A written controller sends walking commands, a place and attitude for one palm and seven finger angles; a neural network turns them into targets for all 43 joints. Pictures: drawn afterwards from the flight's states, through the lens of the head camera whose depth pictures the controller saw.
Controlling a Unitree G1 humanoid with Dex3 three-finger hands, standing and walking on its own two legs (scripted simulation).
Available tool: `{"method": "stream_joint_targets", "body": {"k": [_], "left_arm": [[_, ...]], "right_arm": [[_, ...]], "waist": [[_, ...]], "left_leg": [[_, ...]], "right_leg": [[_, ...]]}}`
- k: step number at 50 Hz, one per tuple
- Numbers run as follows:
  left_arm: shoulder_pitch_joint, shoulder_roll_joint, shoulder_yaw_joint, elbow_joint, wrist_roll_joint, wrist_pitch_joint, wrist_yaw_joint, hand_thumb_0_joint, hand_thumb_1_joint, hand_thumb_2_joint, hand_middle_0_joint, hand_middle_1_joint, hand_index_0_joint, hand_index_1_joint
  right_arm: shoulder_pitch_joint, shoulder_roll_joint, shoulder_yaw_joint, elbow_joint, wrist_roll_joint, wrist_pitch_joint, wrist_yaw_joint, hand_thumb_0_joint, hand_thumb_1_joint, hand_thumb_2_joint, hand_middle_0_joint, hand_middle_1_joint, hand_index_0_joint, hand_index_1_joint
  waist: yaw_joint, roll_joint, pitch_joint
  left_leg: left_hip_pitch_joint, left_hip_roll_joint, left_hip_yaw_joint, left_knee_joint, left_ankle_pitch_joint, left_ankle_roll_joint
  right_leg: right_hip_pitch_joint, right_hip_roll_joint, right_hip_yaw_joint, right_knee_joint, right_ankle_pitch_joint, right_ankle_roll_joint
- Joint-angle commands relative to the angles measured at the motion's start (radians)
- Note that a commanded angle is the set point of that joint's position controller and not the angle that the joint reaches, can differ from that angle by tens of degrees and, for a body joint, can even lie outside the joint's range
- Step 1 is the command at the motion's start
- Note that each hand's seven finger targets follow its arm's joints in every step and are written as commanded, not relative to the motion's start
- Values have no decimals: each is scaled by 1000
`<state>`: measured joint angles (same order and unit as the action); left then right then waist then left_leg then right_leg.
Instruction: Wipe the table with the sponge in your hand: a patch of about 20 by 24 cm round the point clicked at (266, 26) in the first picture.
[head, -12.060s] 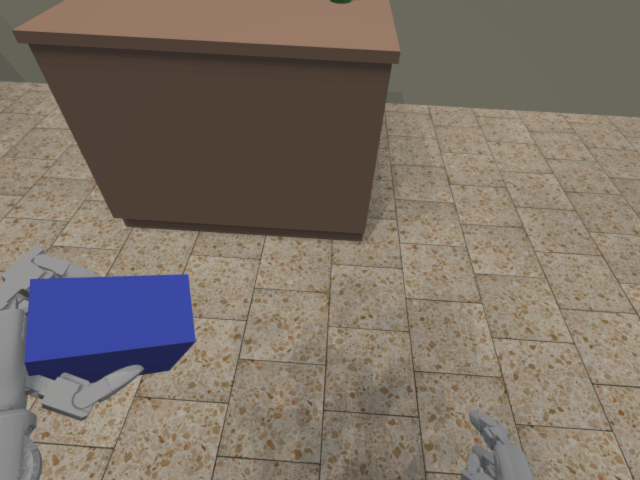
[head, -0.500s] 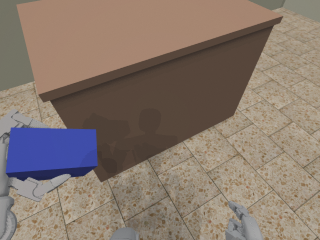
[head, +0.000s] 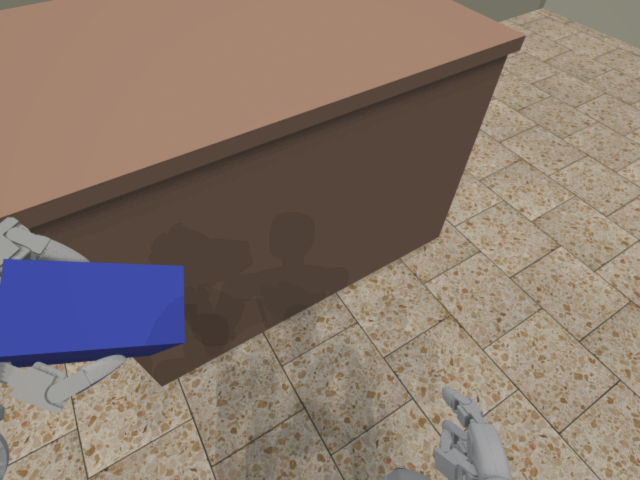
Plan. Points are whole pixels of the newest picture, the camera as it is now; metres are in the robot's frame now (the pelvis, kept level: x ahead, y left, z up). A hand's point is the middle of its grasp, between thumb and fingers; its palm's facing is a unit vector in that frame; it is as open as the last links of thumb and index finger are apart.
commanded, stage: take the last steps up to it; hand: left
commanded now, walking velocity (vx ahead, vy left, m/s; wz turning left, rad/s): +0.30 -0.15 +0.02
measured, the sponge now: (118, 316) +0.23 +0.20 +0.16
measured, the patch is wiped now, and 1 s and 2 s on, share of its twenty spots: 0.00 0.00 0.00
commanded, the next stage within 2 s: none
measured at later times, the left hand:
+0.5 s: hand (228, 234) +0.32 +0.12 +0.17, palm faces +0.38 -0.82 -0.43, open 10.8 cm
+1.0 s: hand (357, 183) +0.40 -0.01 +0.17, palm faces +0.39 -0.81 -0.45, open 10.8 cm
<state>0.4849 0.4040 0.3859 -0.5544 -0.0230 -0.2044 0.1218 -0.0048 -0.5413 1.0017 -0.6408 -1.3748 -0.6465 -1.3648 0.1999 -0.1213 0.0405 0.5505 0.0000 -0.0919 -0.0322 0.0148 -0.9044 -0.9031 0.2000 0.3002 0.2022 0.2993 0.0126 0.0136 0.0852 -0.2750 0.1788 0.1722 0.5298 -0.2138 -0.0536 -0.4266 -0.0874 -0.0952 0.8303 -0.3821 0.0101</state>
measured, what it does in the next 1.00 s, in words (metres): steps to the right: right foot, then left foot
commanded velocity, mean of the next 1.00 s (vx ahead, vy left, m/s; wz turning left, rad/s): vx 0.30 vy -0.14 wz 0.04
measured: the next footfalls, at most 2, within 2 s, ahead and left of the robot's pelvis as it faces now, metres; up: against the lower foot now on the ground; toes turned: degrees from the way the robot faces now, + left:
right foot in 0.06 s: +0.09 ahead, -0.16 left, +0.00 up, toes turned -9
left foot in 0.40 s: +0.18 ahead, +0.00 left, +0.00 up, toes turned +13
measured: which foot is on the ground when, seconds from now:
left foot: down 0.00-0.08, up 0.10-0.38, down 0.40-0.70, up 0.72-0.96, down 0.98-1.00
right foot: up 0.00-0.04, down 0.06-0.40, up 0.42-0.68, down 0.70-1.00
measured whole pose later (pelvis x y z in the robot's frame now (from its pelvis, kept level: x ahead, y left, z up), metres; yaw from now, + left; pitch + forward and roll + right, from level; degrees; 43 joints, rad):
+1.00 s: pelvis +0.19 -0.25 -0.01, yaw +2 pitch +0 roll +0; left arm 0.53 0.42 0.40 -0.66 -0.04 -0.19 0.17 0.00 -0.54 1.00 -0.64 -1.37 -0.65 -1.36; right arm 0.19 -0.23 -0.03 0.56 0.01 -0.03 -0.05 0.02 -0.91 -0.90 0.20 0.30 0.20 0.30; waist -0.01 -0.04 0.11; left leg -0.35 0.07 0.20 0.60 -0.24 0.01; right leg -0.28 -0.05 -0.19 0.67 -0.38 -0.03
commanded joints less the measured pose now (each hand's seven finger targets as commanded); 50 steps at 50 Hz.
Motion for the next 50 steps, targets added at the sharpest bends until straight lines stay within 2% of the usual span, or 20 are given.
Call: {"method": "stream_joint_targets", "body": {"k": [1,3,4,6,8,11,18,19,20,22,27,33,34,36,39,42,47,48,49,50], "left_arm": [[-66,111,90,-120,-20,-51,35,0,100,1300,-1200,-1600,-1200,-1600],[-131,132,82,-134,-15,-36,45,0,100,1300,-1200,-1600,-1200,-1600],[-139,196,119,-129,-12,-27,58,0,100,1300,-1200,-1600,-1200,-1600],[-163,204,125,-178,-26,-17,56,0,100,1300,-1200,-1600,-1200,-1600],[-129,192,133,-225,-22,-25,61,0,100,1300,-1200,-1600,-1200,-1600],[-71,150,115,-224,-20,-31,65,0,100,1300,-1200,-1600,-1200,-1600],[-22,151,109,-284,-36,-35,73,0,100,1300,-1200,-1600,-1200,-1600],[-41,154,105,-295,-32,-46,69,0,100,1300,-1200,-1600,-1200,-1600],[-66,150,98,-299,-35,-59,67,0,100,1300,-1200,-1600,-1200,-1600],[-123,242,150,-286,-27,-76,46,0,100,1300,-1200,-1600,-1200,-1600],[-13,141,114,-295,-13,-61,27,0,100,1300,-1200,-1600,-1200,-1600],[-70,124,96,-165,-19,-47,40,0,100,1300,-1200,-1600,-1200,-1600],[-83,132,95,-144,-17,-37,45,0,100,1300,-1200,-1600,-1200,-1600],[-121,237,159,-187,-18,-22,66,0,100,1300,-1200,-1600,-1200,-1600],[-83,216,167,-234,-24,-25,65,0,100,1300,-1200,-1600,-1200,-1600],[-59,170,142,-274,-25,-32,67,0,100,1300,-1200,-1600,-1200,-1600],[31,155,139,-281,-34,-32,79,0,100,1300,-1200,-1600,-1200,-1600],[7,141,116,-309,-32,-43,74,0,100,1300,-1200,-1600,-1200,-1600],[-14,140,113,-339,-29,-59,73,0,100,1300,-1200,-1600,-1200,-1600],[-54,162,118,-333,-27,-75,73,0,100,1300,-1200,-1600,-1200,-1600]], "right_arm": [[-53,-190,-89,-127,11,-39,-21,0,-900,-900,200,300,200,300],[-52,-164,-83,-124,21,-32,-23,0,-900,-900,200,300,200,300],[-63,-134,-72,-131,22,-30,-26,0,-900,-900,200,300,200,300],[-139,-156,-68,-123,25,-45,-27,0,-900,-900,200,300,200,300],[-149,-151,-56,-95,19,-15,-23,0,-900,-900,200,300,200,300],[-135,-154,-63,-95,7,23,-18,0,-900,-900,200,300,200,300],[-57,-175,-90,-141,5,17,-38,0,-900,-900,200,300,200,300],[-57,-204,-103,-151,4,15,-44,0,-900,-900,200,300,200,300],[-62,-212,-108,-149,5,9,-41,0,-900,-900,200,300,200,300],[-107,-199,-91,-144,-8,-12,-39,0,-900,-900,200,300,200,300],[-70,-204,-100,-137,1,-30,-21,0,-900,-900,200,300,200,300],[-60,-191,-99,-140,17,-38,-26,0,-900,-900,200,300,200,300],[-51,-177,-95,-132,21,-31,-27,0,-900,-900,200,300,200,300],[-111,-144,-74,-154,23,-33,-31,0,-900,-900,200,300,200,300],[-141,-158,-66,-105,23,-19,-20,0,-900,-900,200,300,200,300],[-145,-150,-67,-97,18,20,-13,0,-900,-900,200,300,200,300],[-79,-167,-91,-122,3,18,-29,0,-900,-900,200,300,200,300],[-60,-180,-99,-136,3,12,-36,0,-900,-900,200,300,200,300],[-71,-213,-114,-150,4,8,-39,0,-900,-900,200,300,200,300],[-70,-201,-105,-154,7,-1,-30,0,-900,-900,200,300,200,300]], "waist": [[-1,170,-120],[4,-46,-141],[9,-312,-143],[18,-330,-122],[10,-137,-138],[-2,-130,-173],[-22,-11,-263],[-35,113,-260],[-29,308,-249],[-19,266,-180],[6,238,-150],[1,152,-147],[5,37,-157],[34,-382,-164],[10,-202,-146],[-5,-161,-191],[-14,-54,-249],[-27,24,-268],[-24,258,-282],[-21,316,-243]], "left_leg": [[-100,132,-65,-121,-383,122],[-162,11,6,214,-356,74],[-343,-95,40,481,-375,40],[-469,-79,-128,762,-362,28],[-444,-51,-135,731,-305,11],[-313,-61,-70,483,-230,14],[125,-98,34,-82,14,54],[283,24,-160,-137,30,119],[429,268,-519,-207,205,235],[308,366,-664,-283,32,301],[71,199,-171,-261,66,188],[-48,111,-39,-40,-223,117],[-104,49,-9,123,-283,92],[-437,-125,-22,648,-464,34],[-448,-53,-142,769,-328,16],[-279,-43,-94,465,-278,22],[33,-118,46,-59,-16,37],[196,-66,-36,-114,29,72],[348,157,-368,-175,190,174],[390,305,-601,-227,349,272]], "right_leg": [[244,68,-138,-238,30,23],[316,11,-7,-400,-11,-25],[374,-186,339,-516,66,-134],[384,-296,525,-573,168,-235],[403,-280,362,-517,355,-239],[383,-217,157,-484,482,-201],[276,-108,68,-232,382,-127],[93,-49,49,-64,262,-75],[-154,61,5,153,-135,-10],[-252,26,146,397,-160,-15],[-52,-30,28,90,29,12],[253,68,-146,-282,77,34],[317,46,-88,-355,50,12],[421,-292,462,-554,217,-187],[402,-305,372,-529,298,-234],[373,-252,137,-468,429,-193],[321,-149,28,-306,326,-126],[208,-105,15,-140,302,-84],[-13,3,-31,74,22,-11],[-179,60,22,259,-246,1]]}}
